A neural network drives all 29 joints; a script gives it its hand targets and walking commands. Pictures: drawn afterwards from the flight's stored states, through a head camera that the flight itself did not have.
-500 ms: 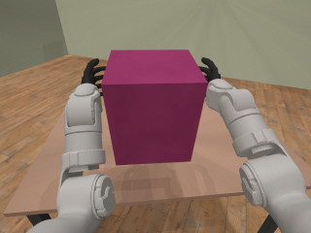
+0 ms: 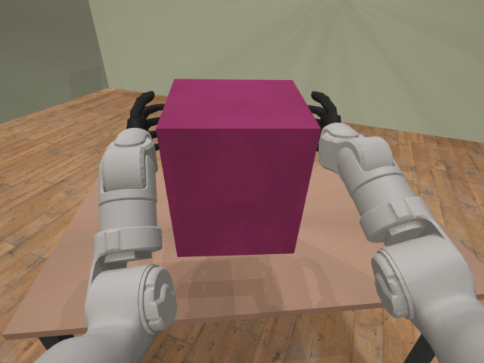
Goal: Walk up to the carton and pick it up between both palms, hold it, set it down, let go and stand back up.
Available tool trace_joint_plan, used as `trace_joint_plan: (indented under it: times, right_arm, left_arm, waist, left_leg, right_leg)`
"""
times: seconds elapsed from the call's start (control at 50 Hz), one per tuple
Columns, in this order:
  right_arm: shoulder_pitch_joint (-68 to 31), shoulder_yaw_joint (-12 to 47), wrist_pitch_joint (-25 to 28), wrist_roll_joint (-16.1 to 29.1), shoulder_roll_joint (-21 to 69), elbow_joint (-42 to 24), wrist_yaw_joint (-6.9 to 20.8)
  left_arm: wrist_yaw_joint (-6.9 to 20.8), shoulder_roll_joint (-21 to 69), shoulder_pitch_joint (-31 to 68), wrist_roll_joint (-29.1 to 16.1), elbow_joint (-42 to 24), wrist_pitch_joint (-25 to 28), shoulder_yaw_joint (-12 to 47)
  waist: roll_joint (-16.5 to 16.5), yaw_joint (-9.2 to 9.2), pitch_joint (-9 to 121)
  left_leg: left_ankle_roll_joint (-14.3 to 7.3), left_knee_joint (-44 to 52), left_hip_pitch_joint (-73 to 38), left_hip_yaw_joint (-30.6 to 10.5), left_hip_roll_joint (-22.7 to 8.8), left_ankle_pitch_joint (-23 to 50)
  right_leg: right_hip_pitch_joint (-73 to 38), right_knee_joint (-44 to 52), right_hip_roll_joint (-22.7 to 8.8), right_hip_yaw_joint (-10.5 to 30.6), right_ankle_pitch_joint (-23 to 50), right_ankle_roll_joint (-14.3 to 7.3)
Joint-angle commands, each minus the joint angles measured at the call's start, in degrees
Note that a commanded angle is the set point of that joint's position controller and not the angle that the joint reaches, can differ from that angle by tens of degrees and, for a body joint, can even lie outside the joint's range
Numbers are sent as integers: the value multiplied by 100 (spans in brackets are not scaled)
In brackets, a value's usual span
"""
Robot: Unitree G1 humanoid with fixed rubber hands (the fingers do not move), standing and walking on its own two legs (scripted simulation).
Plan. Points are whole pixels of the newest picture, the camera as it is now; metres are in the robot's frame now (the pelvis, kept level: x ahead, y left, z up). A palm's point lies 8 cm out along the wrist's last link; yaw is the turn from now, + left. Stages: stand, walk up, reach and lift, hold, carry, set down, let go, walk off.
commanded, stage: hold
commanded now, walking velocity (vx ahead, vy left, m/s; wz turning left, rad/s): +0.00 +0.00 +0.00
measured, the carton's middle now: (235, 168) +0.38 +0.02 +0.22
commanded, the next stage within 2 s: none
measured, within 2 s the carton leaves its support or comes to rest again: neither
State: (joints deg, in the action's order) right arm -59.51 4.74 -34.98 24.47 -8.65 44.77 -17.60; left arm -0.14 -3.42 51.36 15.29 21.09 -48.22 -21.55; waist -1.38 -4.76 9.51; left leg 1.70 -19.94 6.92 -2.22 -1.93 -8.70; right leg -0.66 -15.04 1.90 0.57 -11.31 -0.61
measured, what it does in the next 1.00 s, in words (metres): stands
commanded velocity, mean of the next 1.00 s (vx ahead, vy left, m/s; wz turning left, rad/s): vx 0.00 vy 0.00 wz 0.00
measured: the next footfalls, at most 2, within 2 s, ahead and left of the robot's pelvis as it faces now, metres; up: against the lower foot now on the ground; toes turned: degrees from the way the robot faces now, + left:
none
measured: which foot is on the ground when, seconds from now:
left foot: down 0.00-1.00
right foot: down 0.00-1.00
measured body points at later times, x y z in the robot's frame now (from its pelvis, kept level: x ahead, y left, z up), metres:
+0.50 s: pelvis -0.01 +0.00 +0.00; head -0.10 +0.03 +0.44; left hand +0.38 +0.16 +0.29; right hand +0.38 -0.13 +0.29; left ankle +0.03 +0.14 -0.75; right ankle -0.03 -0.11 -0.75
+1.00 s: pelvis +0.00 +0.01 +0.00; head -0.09 +0.03 +0.44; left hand +0.38 +0.17 +0.28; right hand +0.38 -0.13 +0.28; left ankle +0.03 +0.14 -0.75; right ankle -0.03 -0.11 -0.75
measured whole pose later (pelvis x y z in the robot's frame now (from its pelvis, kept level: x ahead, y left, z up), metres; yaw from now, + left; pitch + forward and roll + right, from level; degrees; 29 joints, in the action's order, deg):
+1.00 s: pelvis +0.00 +0.01 +0.00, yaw +0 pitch -5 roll -1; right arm -56.7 4.5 -35.4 25.5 -8.5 41.0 -18.1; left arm -0.3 -2.6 48.5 15.6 16.3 -49.3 -20.3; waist -1.0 -5.6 8.6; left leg 1.3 -20.9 6.6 -2.5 -1.6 -9.4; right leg -1.4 -14.9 1.7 0.7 -11.4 -0.3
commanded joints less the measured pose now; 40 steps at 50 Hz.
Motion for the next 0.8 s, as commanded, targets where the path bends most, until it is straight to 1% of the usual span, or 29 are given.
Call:
trace_joint_plan:
  times: [0.0,0.02,0.08,0.1,0.18,0.22,0.26,0.3,0.34,0.36,0.38,0.4,0.42,0.44,0.5,0.52,0.54,0.56,0.58,0.6,0.62,0.64,0.66,0.68,0.7,0.72,0.74,0.76,0.78]
  right_arm:
    - [-4161,1012,173,818,3611,-1970,675]
    - [-4200,1068,194,838,3616,-2102,685]
    - [-4080,947,166,748,3510,-2033,690]
    - [-4117,998,183,769,3558,-2112,711]
    - [-4120,938,169,709,3509,-2165,717]
    - [-4125,938,150,687,3453,-2098,736]
    - [-4137,870,139,629,3466,-1954,762]
    - [-4274,848,181,622,3452,-1963,831]
    - [-4441,1005,230,682,3613,-2119,851]
    - [-4434,1023,227,680,3630,-2067,845]
    - [-4415,1012,219,696,3627,-2006,840]
    - [-4430,885,200,635,3582,-1865,843]
    - [-4298,720,161,511,3530,-1567,853]
    - [-4315,754,184,512,3529,-1551,874]
    - [-4439,666,212,465,3565,-1369,915]
    - [-4505,635,243,474,3571,-1439,917]
    - [-4550,765,264,526,3664,-1576,912]
    - [-4481,756,259,575,3611,-1601,873]
    - [-4534,807,263,619,3601,-1688,843]
    - [-4452,779,240,598,3602,-1605,802]
    - [-4371,888,240,661,3630,-1674,773]
    - [-4378,876,244,677,3590,-1741,728]
    - [-4391,934,243,700,3601,-1812,694]
    - [-4241,903,203,712,3561,-1680,679]
    - [-4262,954,203,742,3517,-1833,659]
    - [-4142,927,167,733,3567,-1740,648]
    - [-4238,972,197,777,3567,-1975,649]
    - [-4151,985,199,826,3520,-2062,634]
    - [-4099,1041,177,858,3539,-2106,614]
  left_arm:
    - [860,3264,4064,-984,-731,373,2283]
    - [854,3301,4022,-1012,-798,368,2333]
    - [816,3370,4070,-1053,-881,347,2457]
    - [803,3405,4093,-1039,-979,345,2475]
    - [797,3472,4023,-1117,-1024,316,2612]
    - [797,3451,3934,-1017,-831,278,2530]
    - [796,3420,3975,-1026,-740,290,2501]
    - [771,3508,4104,-1068,-737,318,2535]
    - [727,3466,4118,-1076,-779,361,2474]
    - [706,3402,4096,-1032,-693,369,2404]
    - [693,3432,4162,-1045,-756,385,2415]
    - [699,3395,4167,-1021,-542,372,2319]
    - [723,3327,4198,-982,-383,374,2249]
    - [747,3301,4190,-967,-350,374,2232]
    - [777,3298,4347,-994,-193,424,2167]
    - [774,3348,4411,-1026,-208,447,2207]
    - [747,3343,4400,-1072,-340,479,2224]
    - [736,3362,4347,-1102,-319,469,2282]
    - [735,3337,4265,-1077,-296,459,2209]
    - [746,3260,4232,-1053,-247,460,2164]
    - [764,3225,4083,-1003,-273,455,2107]
    - [797,3203,4000,-973,-210,430,2068]
    - [832,3186,3884,-926,-208,408,1984]
    - [856,3132,3906,-910,-263,407,1989]
    - [878,3162,3834,-898,-304,383,2032]
    - [887,3149,3948,-934,-454,400,2074]
    - [898,3226,3938,-979,-528,385,2169]
    - [898,3273,3872,-1015,-639,365,2293]
    - [894,3284,3894,-1021,-771,353,2307]
  waist:
    - [370,-59,1541]
    - [373,-47,1650]
    - [467,-157,1559]
    - [511,-98,1636]
    - [488,-174,1658]
    - [470,-90,1459]
    - [397,-106,1464]
    - [506,-65,1534]
    - [388,92,1775]
    - [335,115,1670]
    - [364,97,1762]
    - [314,94,1539]
    - [265,3,1290]
    - [295,75,1364]
    - [276,89,1305]
    - [358,48,1477]
    - [312,91,1658]
    - [371,4,1755]
    - [338,62,1775]
    - [283,14,1613]
    - [238,58,1675]
    - [211,16,1667]
    - [128,58,1644]
    - [127,-2,1515]
    - [180,-11,1595]
    - [186,-77,1512]
    - [246,-83,1651]
    - [323,-151,1699]
    - [358,-131,1691]
  left_leg:
    - [137,-129,-1381,147,394,1393]
    - [149,-162,-1424,137,392,1501]
    - [212,-134,-1449,131,363,1472]
    - [212,-145,-1432,131,357,1501]
    - [227,-115,-1391,109,313,1413]
    - [206,-27,-1279,132,304,1224]
    - [166,24,-1231,154,295,1090]
    - [165,73,-1164,131,267,952]
    - [103,-4,-1252,156,306,1130]
    - [76,-22,-1268,164,320,1178]
    - [97,-34,-1305,150,317,1169]
    - [72,18,-1219,173,307,939]
    - [49,117,-1144,194,299,691]
    - [10,150,-1096,185,295,557]
    - [-15,178,-950,206,282,425]
    - [2,133,-976,198,298,474]
    - [5,52,-1051,218,321,735]
    - [53,-28,-1166,198,344,952]
    - [52,-72,-1190,192,367,1046]
    - [38,-80,-1175,216,389,1056]
    - [33,-119,-1233,217,406,1230]
    - [41,-126,-1253,200,424,1239]
    - [14,-121,-1247,199,424,1264]
    - [32,-89,-1243,172,416,1293]
    - [54,-101,-1310,162,419,1330]
    - [77,-90,-1319,168,415,1352]
    - [102,-122,-1360,145,414,1409]
    - [145,-180,-1410,127,413,1600]
    - [188,-219,-1439,122,421,1778]
  right_leg:
    - [426,149,232,-116,1474,489]
    - [376,140,244,-120,1520,485]
    - [506,169,259,-133,1350,446]
    - [476,140,259,-157,1329,452]
    - [438,142,285,-145,1216,394]
    - [458,183,292,-139,1008,371]
    - [491,195,286,-122,897,372]
    - [569,190,293,-122,682,336]
    - [527,179,295,-113,837,357]
    - [559,186,293,-106,929,380]
    - [540,163,304,-106,914,380]
    - [619,206,291,-109,690,369]
    - [738,264,255,-79,497,374]
    - [725,263,227,-80,376,368]
    - [835,288,214,-67,210,321]
    - [797,275,198,-45,274,335]
    - [694,228,219,-40,550,364]
    - [606,211,216,-19,878,381]
    - [540,200,227,-41,971,400]
    - [556,209,201,-28,1103,449]
    - [445,175,206,-39,1367,486]
    - [380,166,200,-36,1511,520]
    - [311,166,207,-43,1549,525]
    - [294,149,198,-59,1652,548]
    - [255,156,202,-61,1673,544]
    - [271,155,210,-81,1660,540]
    - [240,147,205,-73,1680,525]
    - [188,123,221,-75,1868,512]
    - [151,97,235,-87,2038,514]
